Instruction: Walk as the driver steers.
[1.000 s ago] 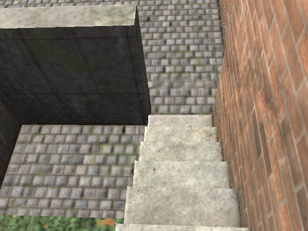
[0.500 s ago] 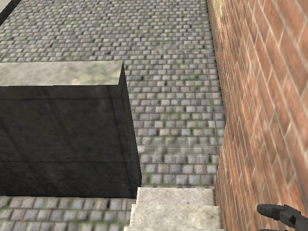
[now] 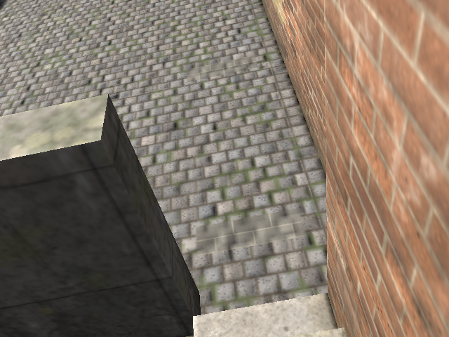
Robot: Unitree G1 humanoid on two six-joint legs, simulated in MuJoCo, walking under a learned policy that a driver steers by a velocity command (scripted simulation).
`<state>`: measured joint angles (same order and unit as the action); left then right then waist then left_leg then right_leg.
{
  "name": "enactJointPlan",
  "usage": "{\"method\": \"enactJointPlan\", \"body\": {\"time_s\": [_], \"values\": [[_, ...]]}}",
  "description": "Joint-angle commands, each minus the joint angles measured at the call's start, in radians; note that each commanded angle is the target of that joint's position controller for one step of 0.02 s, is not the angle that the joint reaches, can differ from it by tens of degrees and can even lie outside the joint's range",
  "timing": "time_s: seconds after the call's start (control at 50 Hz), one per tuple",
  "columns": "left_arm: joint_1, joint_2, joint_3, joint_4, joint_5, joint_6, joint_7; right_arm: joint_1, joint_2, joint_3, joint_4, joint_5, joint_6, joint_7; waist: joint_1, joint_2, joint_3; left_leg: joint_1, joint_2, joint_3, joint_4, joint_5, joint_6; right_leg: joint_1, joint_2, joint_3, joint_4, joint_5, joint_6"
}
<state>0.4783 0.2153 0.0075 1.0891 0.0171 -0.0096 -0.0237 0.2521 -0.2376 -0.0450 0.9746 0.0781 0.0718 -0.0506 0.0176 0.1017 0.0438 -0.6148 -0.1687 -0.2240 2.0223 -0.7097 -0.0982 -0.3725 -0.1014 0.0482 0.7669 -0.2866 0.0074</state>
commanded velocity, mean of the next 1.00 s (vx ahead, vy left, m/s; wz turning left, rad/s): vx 0.04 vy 0.00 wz -0.06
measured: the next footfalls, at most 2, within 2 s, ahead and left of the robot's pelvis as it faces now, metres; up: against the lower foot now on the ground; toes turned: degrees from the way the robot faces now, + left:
left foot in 0.26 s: +0.08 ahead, +0.22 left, +0.00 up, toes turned +8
right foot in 0.86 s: +0.13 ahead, -0.01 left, +0.00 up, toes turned +18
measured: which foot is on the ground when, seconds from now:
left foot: up 0.00-0.24, down 0.26-0.86, up 0.88-1.00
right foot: down 0.00-0.26, up 0.28-0.84, down 0.86-1.00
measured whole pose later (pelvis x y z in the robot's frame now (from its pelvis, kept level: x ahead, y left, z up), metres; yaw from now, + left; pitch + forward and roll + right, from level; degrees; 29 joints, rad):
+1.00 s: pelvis +0.09 +0.06 -0.03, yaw -2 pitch -1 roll +1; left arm 0.29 0.23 0.02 0.77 -0.01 0.05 0.01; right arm -0.02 -0.32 -0.07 0.60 0.00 0.05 -0.05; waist 0.08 0.11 0.05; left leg -0.61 -0.06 -0.16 1.44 -0.43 -0.09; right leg -0.43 0.13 0.21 0.98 -0.51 0.00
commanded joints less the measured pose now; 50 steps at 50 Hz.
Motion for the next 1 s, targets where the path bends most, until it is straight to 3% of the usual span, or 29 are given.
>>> {"method": "enactJointPlan", "body": {"time_s": [0.02, 0.08, 0.12, 0.16, 0.18, 0.2, 0.22, 0.24, 0.26, 0.28, 0.3, 0.32, 0.34, 0.38, 0.4, 0.44, 0.48, 0.58, 0.68, 0.72, 0.8, 0.84, 0.86, 0.88, 0.9, 0.92, 0.94, 0.96, 1.0], "values": [[0.089, 0.340, 0.058, -0.071, 0.023, -0.010, 0.050, -0.005, -0.015, 0.011, -0.126, -0.006, 0.074, -0.014, 0.015, -0.238, 0.048, -0.322, 0.066, -0.139, 0.082, 0.223, 0.000, 0.093, -0.482, 0.460, -0.285, 0.772, -0.255], [-0.022, 0.266, 0.042, -0.167, 0.040, 0.010, 0.106, -0.098, -0.098, -0.015, -0.212, -0.013, 0.097, -0.002, -0.009, -0.212, 0.076, -0.226, 0.100, -0.105, -0.195, 0.385, -0.046, -0.061, -0.380, 0.283, -0.303, 0.269, -0.215], [-0.195, 0.174, -0.003, -0.266, 0.029, 0.029, 0.124, -0.171, -0.065, -0.001, -0.288, -0.049, 0.101, -0.019, -0.042, -0.336, 0.086, -0.081, 0.120, 0.068, -0.473, 0.572, -0.088, -0.169, -0.276, 0.073, -0.366, 0.105, -0.144], [-0.190, 0.196, 0.023, -0.240, -0.001, 0.054, 0.113, -0.107, 0.011, 0.020, -0.267, -0.032, 0.067, -0.012, -0.057, -0.400, 0.037, 0.238, 0.143, 0.276, -0.994, 0.595, -0.053, -0.232, -0.158, -0.143, -0.320, -0.176, -0.069], [-0.118, 0.300, 0.057, -0.265, -0.016, 0.070, 0.128, -0.107, 0.009, 0.018, -0.306, -0.010, 0.035, 0.000, -0.034, -0.454, -0.001, 0.352, 0.080, 0.363, -0.949, 0.452, -0.046, -0.210, -0.152, -0.124, -0.348, -0.215, -0.091], [-0.190, 0.313, 0.061, -0.324, -0.002, 0.053, 0.126, -0.052, -0.030, 0.006, -0.265, -0.037, 0.009, 0.011, -0.087, -0.373, -0.026, 0.523, 0.081, 0.372, -0.746, 0.672, -0.059, -0.328, -0.162, -0.169, -0.248, -0.112, -0.085], [-0.255, 0.305, 0.064, -0.354, -0.035, 0.049, 0.125, -0.003, -0.044, -0.002, -0.267, -0.038, 0.002, 0.012, -0.140, -0.390, -0.046, 0.519, 0.116, 0.326, -0.858, 0.617, -0.032, -0.287, -0.173, -0.193, -0.181, -0.131, -0.053], [-0.178, 0.266, 0.066, -0.309, -0.070, 0.081, 0.131, 0.004, -0.040, -0.003, -0.290, -0.025, -0.008, 0.041, -0.119, -0.346, 0.002, 0.384, 0.123, 0.233, -1.404, 0.317, 0.062, -0.056, -0.136, -0.226, -0.093, -0.211, -0.038], [-0.120, 0.225, 0.054, -0.314, -0.057, 0.096, 0.144, -0.022, -0.096, -0.022, -0.272, -0.022, -0.022, 0.079, -0.068, -0.161, 0.103, 0.411, 0.061, 0.227, -1.549, 0.393, 0.078, -0.085, -0.125, -0.211, 0.098, -0.184, -0.051], [-0.084, 0.180, 0.037, -0.361, -0.025, 0.094, 0.143, -0.026, -0.179, -0.039, -0.292, -0.024, -0.043, 0.093, -0.024, 0.060, 0.155, 0.591, 0.175, -0.114, -1.446, 0.969, 0.178, -0.451, -0.082, -0.129, 0.421, -0.406, 0.014], [-0.241, 0.181, 0.046, -0.477, -0.048, 0.048, 0.133, 0.125, -0.335, -0.084, -0.253, -0.053, -0.063, 0.118, -0.110, 0.277, -0.005, 0.804, 0.406, -0.695, -1.513, 1.134, 0.415, -0.823, 0.087, 0.016, 0.689, -0.570, 0.058], [-0.447, 0.218, 0.061, -0.529, -0.108, 0.011, 0.138, 0.238, -0.314, -0.075, -0.231, -0.115, -0.100, 0.141, -0.223, 0.126, -0.059, 0.816, 0.510, -0.905, -1.631, 0.831, 0.475, -0.962, 0.093, 0.240, 0.768, -0.522, 0.046], [-0.515, 0.212, 0.067, -0.521, -0.105, 0.006, 0.131, 0.208, -0.237, -0.051, -0.238, -0.119, -0.105, 0.129, -0.205, 0.135, -0.027, 0.774, 0.484, -0.788, -1.638, 0.570, 0.458, -0.957, 0.091, 0.301, 0.681, -0.394, 0.028], [-0.349, 0.241, 0.089, -0.430, -0.037, 0.051, 0.131, -0.027, -0.119, -0.001, -0.308, -0.096, -0.045, 0.083, -0.025, 0.179, -0.010, 0.471, 0.361, -0.502, -1.592, 0.455, 0.362, -0.669, 0.100, 0.220, 0.595, -0.214, 0.053], [-0.214, 0.251, 0.107, -0.365, -0.034, 0.066, 0.113, -0.187, -0.138, 0.002, -0.362, -0.127, -0.028, 0.069, 0.093, 0.225, -0.058, 0.247, 0.310, -0.347, -1.579, 0.550, 0.328, -0.427, 0.111, 0.137, 0.675, -0.060, 0.064], [-0.074, 0.209, 0.109, -0.267, -0.029, 0.085, 0.073, -0.233, -0.053, 0.034, -0.350, -0.135, -0.025, 0.067, 0.148, 0.130, -0.142, 0.038, 0.228, -0.101, -1.527, 0.691, 0.304, -0.169, 0.177, 0.010, 0.815, 0.165, 0.074], [-0.130, 0.131, 0.078, -0.271, -0.049, 0.083, 0.066, -0.177, 0.035, 0.071, -0.298, -0.101, -0.038, 0.050, 0.106, 0.046, -0.124, 0.040, 0.235, -0.036, -1.482, 0.758, 0.295, -0.139, 0.201, 0.103, 0.801, 0.237, 0.071], [-0.421, 0.173, 0.069, -0.420, -0.049, 0.038, 0.075, -0.036, -0.104, 0.028, -0.296, -0.110, -0.074, -0.012, -0.047, -0.015, -0.091, 0.526, 0.447, -0.208, -1.385, 1.097, 0.410, -0.554, 0.217, 0.297, 0.851, 0.001, 0.093], [-0.408, 0.216, 0.095, -0.435, -0.069, 0.060, 0.079, 0.058, -0.122, 0.003, -0.302, -0.108, -0.064, -0.001, -0.102, 0.053, -0.033, 0.596, 0.482, -0.158, -1.427, 1.127, 0.406, -0.693, 0.218, 0.247, 1.108, -0.191, 0.128], [-0.410, 0.147, 0.070, -0.469, -0.071, 0.071, 0.060, 0.036, -0.107, 0.002, -0.295, -0.084, -0.049, -0.013, -0.060, 0.052, 0.019, 0.526, 0.411, -0.028, -1.426, 0.906, 0.341, -0.662, 0.175, 0.186, 0.825, -0.104, 0.121], [-0.171, 0.125, 0.044, -0.384, -0.042, 0.075, 0.038, -0.282, -0.149, -0.012, -0.369, -0.138, -0.034, 0.005, 0.080, 0.085, -0.177, 0.186, 0.335, 0.239, -1.354, 1.166, 0.239, 0.059, 0.147, -0.073, 0.463, 0.206, 0.088], [0.041, 0.164, 0.064, -0.337, -0.034, 0.081, 0.042, -0.372, -0.152, -0.015, -0.370, -0.101, -0.050, 0.023, 0.185, 0.110, -0.210, 0.163, 0.362, 0.255, -1.217, 1.163, 0.164, 0.296, 0.155, -0.077, 0.293, 0.161, 0.055], [0.117, 0.182, 0.075, -0.315, -0.018, 0.089, 0.043, -0.443, -0.125, -0.009, -0.389, -0.071, -0.054, 0.032, 0.243, 0.048, -0.159, 0.148, 0.354, 0.254, -1.007, 0.992, 0.107, 0.330, 0.135, 0.000, 0.038, 0.177, 0.004], [0.028, 0.231, 0.090, -0.339, -0.025, 0.075, 0.060, -0.416, -0.108, -0.011, -0.418, -0.071, -0.059, 0.037, 0.212, -0.186, -0.015, 0.050, 0.207, 0.264, -0.719, 0.500, 0.036, 0.255, 0.139, 0.146, -0.142, 0.677, -0.073], [-0.203, 0.287, 0.078, -0.402, -0.014, 0.057, 0.068, -0.256, -0.032, -0.006, -0.496, -0.055, -0.063, 0.029, -0.033, -0.497, 0.004, -0.092, 0.061, 0.123, -0.561, -0.004, -0.015, 0.086, 0.015, 0.668, -0.182, 0.898, -0.216], [-0.318, 0.234, 0.062, -0.458, 0.019, 0.054, 0.047, -0.201, -0.129, -0.034, -0.429, -0.036, -0.056, 0.010, -0.029, -0.280, -0.043, -0.059, 0.088, 0.050, -0.527, 0.094, -0.032, 0.007, -0.025, 0.675, -0.191, 0.750, -0.244], [-0.351, 0.252, 0.068, -0.478, -0.017, 0.045, 0.032, -0.214, -0.132, -0.041, -0.437, -0.057, -0.051, 0.001, -0.047, -0.194, -0.082, -0.082, 0.091, 0.057, -0.472, 0.176, -0.029, 0.083, -0.030, 0.648, -0.143, 0.769, -0.253], [-0.378, 0.292, 0.079, -0.466, -0.033, 0.029, 0.024, -0.239, -0.085, -0.030, -0.462, -0.074, -0.027, -0.015, -0.057, -0.219, -0.107, -0.157, 0.093, 0.037, -0.472, 0.242, 0.003, 0.075, -0.066, 0.785, -0.211, 0.554, -0.253], [-0.422, 0.203, 0.042, -0.459, -0.033, 0.026, 0.046, -0.214, -0.111, -0.037, -0.419, -0.093, -0.011, -0.009, -0.068, -0.166, -0.111, -0.057, 0.109, 0.015, -0.483, 0.429, 0.003, -0.003, -0.032, 0.701, -0.140, 0.385, -0.224]]}}
Velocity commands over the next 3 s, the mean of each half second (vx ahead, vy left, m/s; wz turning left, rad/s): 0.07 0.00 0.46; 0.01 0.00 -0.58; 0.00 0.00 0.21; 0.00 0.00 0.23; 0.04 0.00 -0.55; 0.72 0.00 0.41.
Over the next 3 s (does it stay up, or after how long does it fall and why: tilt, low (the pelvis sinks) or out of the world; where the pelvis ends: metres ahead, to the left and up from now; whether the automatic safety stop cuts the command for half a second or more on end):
stays up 0.19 0.14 0.01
